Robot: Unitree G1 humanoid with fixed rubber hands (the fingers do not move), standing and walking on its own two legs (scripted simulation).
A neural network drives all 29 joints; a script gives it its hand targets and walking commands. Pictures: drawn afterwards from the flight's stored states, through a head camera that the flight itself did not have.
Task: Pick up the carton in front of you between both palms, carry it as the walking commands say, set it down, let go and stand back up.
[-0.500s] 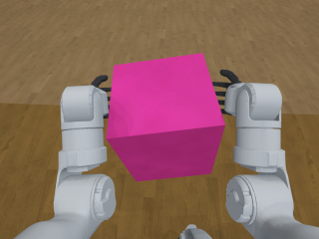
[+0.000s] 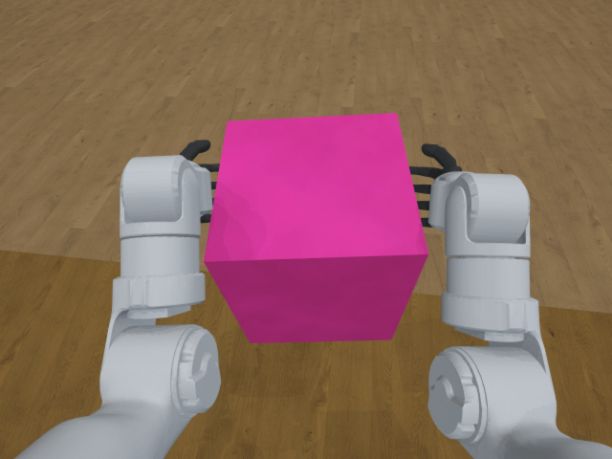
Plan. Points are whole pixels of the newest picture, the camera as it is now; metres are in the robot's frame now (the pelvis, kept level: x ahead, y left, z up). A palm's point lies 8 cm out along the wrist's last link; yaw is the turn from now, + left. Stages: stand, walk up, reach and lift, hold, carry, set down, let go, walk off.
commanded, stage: carry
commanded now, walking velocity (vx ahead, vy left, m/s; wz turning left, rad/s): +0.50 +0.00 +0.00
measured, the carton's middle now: (316, 239) +0.40 -0.01 +0.08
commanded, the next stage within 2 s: none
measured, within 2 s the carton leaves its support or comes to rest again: neither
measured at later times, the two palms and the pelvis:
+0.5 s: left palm (203, 42) +0.69 +0.15 +0.22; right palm (378, 33) +0.72 -0.13 +0.21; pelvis +0.32 -0.04 +0.07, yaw +0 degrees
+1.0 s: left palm out of the picture +1.07 +0.09 +0.30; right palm out of the picture +1.03 -0.19 +0.30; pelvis +0.67 -0.02 +0.11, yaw -1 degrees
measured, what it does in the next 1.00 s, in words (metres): climbs: right foot 0.05 m higher, then left foot 0.04 m higher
